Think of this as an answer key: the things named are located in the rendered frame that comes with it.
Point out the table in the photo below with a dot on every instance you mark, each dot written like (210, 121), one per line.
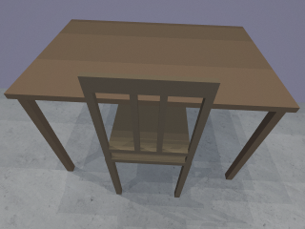
(247, 81)

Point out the chair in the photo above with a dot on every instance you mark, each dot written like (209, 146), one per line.
(145, 134)

